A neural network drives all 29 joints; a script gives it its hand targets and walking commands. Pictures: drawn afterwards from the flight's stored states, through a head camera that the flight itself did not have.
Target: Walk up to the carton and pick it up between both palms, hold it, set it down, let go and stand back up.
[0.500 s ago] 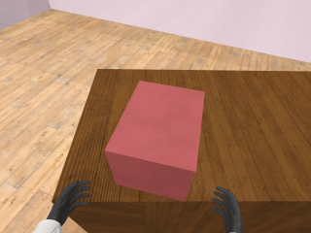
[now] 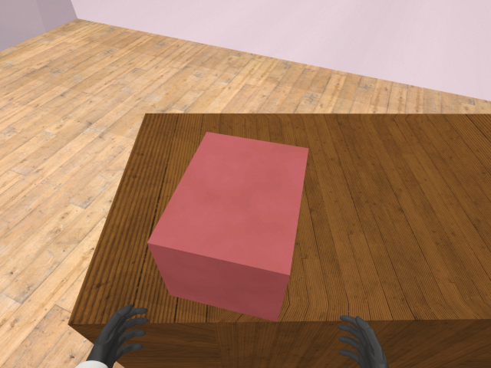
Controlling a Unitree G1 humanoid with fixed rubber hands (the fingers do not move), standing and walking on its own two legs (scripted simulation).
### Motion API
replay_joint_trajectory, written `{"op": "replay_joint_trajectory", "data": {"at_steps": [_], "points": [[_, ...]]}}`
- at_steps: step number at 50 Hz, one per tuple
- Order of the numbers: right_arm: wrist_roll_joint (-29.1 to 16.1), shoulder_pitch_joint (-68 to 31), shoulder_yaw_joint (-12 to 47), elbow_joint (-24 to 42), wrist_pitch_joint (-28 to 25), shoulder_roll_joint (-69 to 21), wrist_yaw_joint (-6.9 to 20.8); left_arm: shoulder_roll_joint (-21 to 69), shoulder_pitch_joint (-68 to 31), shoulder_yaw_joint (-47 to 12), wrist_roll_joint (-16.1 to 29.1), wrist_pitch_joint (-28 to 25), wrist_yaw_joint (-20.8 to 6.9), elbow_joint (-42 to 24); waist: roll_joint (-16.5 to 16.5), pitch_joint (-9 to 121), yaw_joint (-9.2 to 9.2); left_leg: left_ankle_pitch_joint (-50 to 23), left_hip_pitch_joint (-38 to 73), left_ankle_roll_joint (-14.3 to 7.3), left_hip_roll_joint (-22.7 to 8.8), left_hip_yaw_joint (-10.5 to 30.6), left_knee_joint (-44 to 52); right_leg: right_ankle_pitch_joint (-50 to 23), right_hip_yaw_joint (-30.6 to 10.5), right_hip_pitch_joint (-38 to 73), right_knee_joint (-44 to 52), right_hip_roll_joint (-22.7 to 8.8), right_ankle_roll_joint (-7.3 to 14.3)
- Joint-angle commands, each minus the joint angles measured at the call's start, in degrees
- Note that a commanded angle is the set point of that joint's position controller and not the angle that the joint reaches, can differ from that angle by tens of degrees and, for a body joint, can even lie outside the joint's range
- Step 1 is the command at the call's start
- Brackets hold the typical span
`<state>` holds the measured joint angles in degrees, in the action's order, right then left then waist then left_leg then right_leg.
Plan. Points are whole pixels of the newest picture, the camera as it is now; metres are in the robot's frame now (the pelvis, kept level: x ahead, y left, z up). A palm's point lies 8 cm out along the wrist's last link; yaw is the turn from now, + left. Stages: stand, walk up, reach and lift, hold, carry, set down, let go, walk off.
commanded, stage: set down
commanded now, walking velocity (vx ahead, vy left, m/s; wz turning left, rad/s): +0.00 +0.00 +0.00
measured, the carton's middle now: (239, 221) +0.41 +0.04 -0.03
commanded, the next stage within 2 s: let go in 0.76 s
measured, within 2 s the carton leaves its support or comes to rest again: neither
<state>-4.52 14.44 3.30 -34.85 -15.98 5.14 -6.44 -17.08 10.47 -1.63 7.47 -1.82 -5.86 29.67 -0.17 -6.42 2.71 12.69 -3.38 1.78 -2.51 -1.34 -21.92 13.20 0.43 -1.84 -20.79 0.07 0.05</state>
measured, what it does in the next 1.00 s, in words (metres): stands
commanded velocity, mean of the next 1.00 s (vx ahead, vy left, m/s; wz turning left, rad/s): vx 0.00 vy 0.00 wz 0.00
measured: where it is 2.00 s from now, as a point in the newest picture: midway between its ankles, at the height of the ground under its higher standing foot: outside the picture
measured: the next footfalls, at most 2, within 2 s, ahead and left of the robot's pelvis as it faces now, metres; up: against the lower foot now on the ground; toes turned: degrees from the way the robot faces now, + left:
none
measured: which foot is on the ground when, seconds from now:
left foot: down 0.00-1.00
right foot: down 0.00-1.00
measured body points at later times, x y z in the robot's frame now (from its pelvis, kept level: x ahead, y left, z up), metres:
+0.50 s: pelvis +0.00 +0.00 +0.00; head +0.01 -0.01 +0.45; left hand +0.17 +0.24 -0.07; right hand +0.18 -0.21 -0.09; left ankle +0.00 +0.13 -0.74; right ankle -0.01 -0.12 -0.74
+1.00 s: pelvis -0.01 +0.00 +0.00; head -0.01 -0.01 +0.45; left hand +0.17 +0.23 -0.07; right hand +0.15 -0.23 -0.10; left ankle +0.00 +0.13 -0.74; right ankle -0.01 -0.12 -0.74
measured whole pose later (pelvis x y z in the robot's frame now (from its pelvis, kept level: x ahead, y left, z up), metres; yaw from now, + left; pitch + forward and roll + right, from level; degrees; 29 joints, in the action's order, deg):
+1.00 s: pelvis -0.01 +0.00 +0.00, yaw -1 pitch -5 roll +0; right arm 2.1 12.2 -2.0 -41.1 -9.1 11.0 0.7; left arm -11.7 10.2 -0.5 2.0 7.3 -0.1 28.2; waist 1.9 -4.5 1.7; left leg 12.0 -3.8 1.3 -2.2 -2.6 -21.1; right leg 13.0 -0.8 -3.6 -21.9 -0.2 -0.1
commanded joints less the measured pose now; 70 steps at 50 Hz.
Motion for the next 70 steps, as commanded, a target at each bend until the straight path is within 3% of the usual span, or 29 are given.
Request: {"op": "replay_joint_trajectory", "data": {"at_steps": [1,5,6,7,10,12,15,17,20,22,23,24,25,26,27,33,35,36,41,54,58,59,62,63,64,66,67,68,70], "points": [[0.79,-5.48,-1.29,6.39,-2.09,4.38,0.18,-7.45,-8.29,3.17,-1.16,-0.88,0.67,-9.26,3.96,7.01,-1.22,-13.74,6.65,1.73,2.15,-2.43,1.70,-7.00,2.22,-5.90,4.64,0.87,0.95],[2.31,-5.33,-2.81,6.50,-0.27,5.02,0.91,-6.47,-5.80,3.54,-2.31,1.06,0.93,-7.90,2.93,5.29,-0.52,-9.84,5.20,0.71,1.86,-1.96,2.37,-2.73,1.30,-6.62,5.84,-0.18,0.74],[2.20,-3.37,-1.83,13.94,-1.24,1.29,-0.45,-8.26,-6.64,4.51,0.46,-0.31,0.54,-10.94,-0.28,7.38,-1.51,-9.42,3.86,-0.65,2.83,-3.20,1.38,-6.96,0.83,-4.78,5.35,-1.04,-0.45],[2.88,-4.56,-1.94,4.13,0.30,4.99,0.84,-5.28,-4.96,3.38,-2.31,1.79,1.23,-4.31,1.57,5.62,-1.00,-9.06,5.93,0.37,2.42,-2.19,2.08,-6.43,2.17,-6.64,4.90,-0.20,0.12],[3.10,-5.45,-2.30,10.87,-0.15,2.50,0.78,-7.42,-8.96,3.55,0.07,0.49,1.22,-9.62,-2.01,7.04,-1.49,-7.48,3.82,-1.37,2.37,-2.87,1.87,-4.59,1.15,-6.12,5.15,-1.08,-0.46],[3.86,-6.91,-2.81,4.46,1.54,6.45,2.01,-5.01,-6.76,3.56,-3.09,3.00,2.18,-6.06,0.88,5.94,-1.00,-7.86,5.36,-0.47,2.08,-2.96,2.48,-3.56,1.10,-7.50,4.86,-0.28,-0.38],[2.63,-4.47,-2.97,9.10,0.71,3.87,1.20,-6.71,-6.91,3.75,-1.03,2.30,1.72,-9.99,-0.81,6.72,-1.15,-9.53,5.09,-1.41,2.40,-2.90,0.99,-6.62,0.92,-6.72,4.95,-1.01,-0.69],[3.45,-8.08,-2.83,2.11,1.24,6.18,2.57,-4.11,-7.04,3.99,-3.75,4.13,2.57,-4.69,1.66,6.07,0.15,-10.35,6.11,-0.21,2.61,-3.28,1.93,-6.47,1.52,-8.64,5.06,-0.28,-0.55],[3.29,-7.76,-3.96,5.18,1.27,7.35,2.57,-4.46,-4.77,3.90,-3.29,5.20,2.35,-5.91,-1.95,5.64,-1.59,-11.30,6.43,-1.01,2.15,-3.10,1.14,-8.11,1.13,-7.79,4.71,-0.35,-1.12],[3.73,-9.87,-5.12,3.23,1.51,9.94,4.00,-2.78,-5.23,4.03,-4.92,5.59,3.41,-5.86,0.37,6.83,-0.92,-12.33,6.85,0.34,1.91,-3.35,1.46,-6.92,2.36,-7.15,4.61,0.62,-0.43],[3.21,-8.72,-5.12,5.51,1.00,8.50,3.67,-4.05,-5.64,3.64,-3.08,4.74,3.34,-8.97,-1.86,8.60,-0.75,-12.95,5.99,-0.09,2.32,-3.61,0.48,-8.37,1.87,-5.72,4.39,0.31,-0.66],[3.48,-9.20,-5.48,-0.64,1.81,9.76,4.00,-2.75,-6.92,2.71,-2.69,5.57,3.48,-4.59,-2.00,7.35,-1.55,-12.33,6.55,0.10,2.65,-3.52,0.75,-8.76,2.20,-7.51,4.36,0.25,-0.71],[3.33,-7.26,-4.01,7.69,0.77,6.43,2.92,-4.36,-5.28,3.35,-1.83,4.07,3.03,-7.77,-5.42,7.27,-1.82,-10.76,6.38,-1.14,2.83,-3.79,0.55,-10.16,1.49,-6.59,4.79,-0.79,-1.33],[4.34,-8.78,-4.89,-2.76,2.39,10.51,4.29,-2.25,-5.90,2.53,-4.77,5.97,3.50,-1.29,-1.62,4.92,-1.77,-9.51,6.75,-0.12,2.55,-3.55,1.81,-7.16,1.83,-9.30,4.09,0.17,-0.73],[4.21,-8.78,-5.06,3.44,2.13,8.87,3.95,-3.30,-6.23,4.10,-3.78,5.76,3.42,-6.79,-3.16,5.13,-1.31,-10.87,5.64,-0.87,3.03,-3.87,1.54,-9.21,1.63,-7.74,5.02,-0.37,-1.45],[4.55,-8.48,-6.31,-0.91,2.92,11.06,5.38,-0.99,-5.31,2.17,-4.28,7.58,4.57,-5.09,-3.45,5.37,-3.03,-9.16,6.37,-0.65,2.10,-3.00,2.18,-6.59,2.04,-8.77,5.06,0.66,-0.93],[4.38,-6.82,-6.10,0.53,2.87,10.76,5.68,-0.67,-3.87,2.65,-4.42,7.36,4.93,-6.31,-5.03,6.96,-1.62,-8.47,5.17,-0.72,2.45,-3.43,1.70,-6.22,2.46,-7.16,5.08,0.38,-0.97],[4.79,-7.63,-6.53,0.10,2.82,10.37,5.46,-1.16,-5.09,1.83,-3.65,7.58,4.99,-5.59,-4.34,7.19,-2.84,-7.70,4.97,-1.41,2.61,-3.61,2.23,-6.62,1.79,-8.23,4.93,0.67,-1.04],[5.61,-8.05,-6.53,0.96,3.60,10.81,6.43,1.01,-4.54,1.51,-5.83,9.60,5.60,-4.33,-1.86,3.70,-2.68,-5.82,3.61,-1.02,1.96,-3.12,2.76,-4.17,2.10,-8.00,4.63,1.38,0.16],[7.19,-8.82,-6.87,3.30,5.25,11.70,7.14,2.01,-5.54,1.67,-6.74,10.76,5.78,-3.94,-3.37,4.58,-1.58,-4.43,2.70,-1.23,2.21,-3.98,3.30,-1.87,2.31,-8.61,4.55,1.78,0.18],[7.20,-7.74,-6.60,3.06,5.31,10.99,6.97,1.01,-5.84,1.54,-6.51,10.00,5.59,-4.73,-4.48,3.82,-2.01,-3.21,2.26,-1.69,2.55,-3.88,2.81,-1.37,1.50,-9.42,4.59,1.25,0.17],[7.53,-8.32,-7.35,3.60,5.61,11.51,6.87,0.91,-6.44,0.92,-6.67,10.15,5.76,-4.72,-1.27,4.97,-1.99,-3.47,3.26,-1.54,2.13,-3.96,2.72,-1.57,1.39,-8.96,4.69,1.14,0.42],[8.16,-6.59,-6.96,4.10,6.31,11.00,7.08,1.78,-5.50,1.43,-7.29,10.35,5.34,-4.34,-3.17,3.24,-2.39,-2.96,2.46,-1.49,2.78,-4.37,3.62,-1.93,1.25,-8.67,5.10,1.25,0.33],[6.57,-2.72,-7.22,-2.62,11.00,16.64,6.76,-8.01,-2.47,6.85,-10.62,4.57,6.44,-2.38,-1.99,6.25,-1.94,-14.88,-7.15,-1.38,-1.90,3.42,-0.41,-10.22,-1.15,-5.57,-0.05,-3.80,-1.04],[5.83,-1.37,-8.59,-1.92,12.22,20.20,6.65,-8.96,0.13,6.92,-10.23,2.45,6.68,-1.07,-2.47,8.41,-2.06,-16.22,-6.36,-1.66,-2.62,2.47,-1.68,-14.05,-2.80,-3.70,-0.40,-5.05,-1.11],[5.75,-4.02,-9.10,-1.56,12.95,21.31,6.24,-8.25,1.37,7.18,-9.13,0.23,6.07,-1.21,-1.41,12.41,0.03,-13.28,-5.92,-2.95,-3.37,3.07,-2.47,-12.17,-2.67,-3.33,-2.66,-5.57,-0.74],[5.58,-4.36,-9.35,-1.99,12.47,21.47,6.59,-9.70,-0.83,7.05,-9.54,-0.31,6.47,-0.82,-2.86,10.39,-1.23,-15.44,-6.39,-2.50,-3.60,3.77,-2.19,-15.75,-2.69,-4.67,-3.19,-6.31,-0.45],[5.60,-3.34,-9.30,-2.15,12.76,19.85,6.71,-9.31,1.11,7.48,-9.29,-0.43,6.88,-0.27,-2.58,9.46,-1.29,-10.51,-6.56,-2.07,-3.52,3.40,-1.98,-10.08,-1.99,-6.46,-2.15,-6.01,-0.53],[6.12,-5.90,-8.25,-4.02,13.40,17.76,7.46,-6.77,1.83,6.51,-8.69,-0.84,6.92,1.24,-3.04,8.57,-0.12,-6.29,-8.02,-2.55,-3.06,3.98,-2.17,-7.56,-3.41,-7.47,-1.38,-6.20,0.09]]}}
